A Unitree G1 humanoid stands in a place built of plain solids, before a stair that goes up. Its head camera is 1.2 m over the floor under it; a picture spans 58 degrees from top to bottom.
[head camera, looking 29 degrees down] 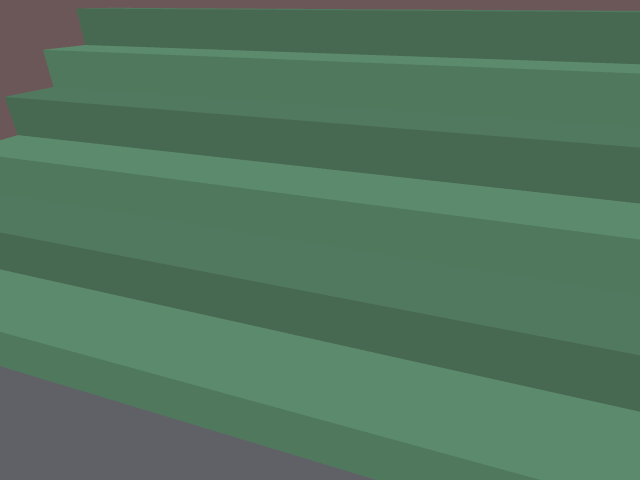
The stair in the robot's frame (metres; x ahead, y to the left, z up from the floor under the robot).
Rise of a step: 0.19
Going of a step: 0.30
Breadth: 4.90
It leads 18 degrees to the right of straight ahead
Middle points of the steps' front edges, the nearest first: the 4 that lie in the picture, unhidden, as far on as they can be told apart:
0.94 -0.55 0.39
1.22 -0.64 0.58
1.51 -0.74 0.77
1.80 -0.83 0.97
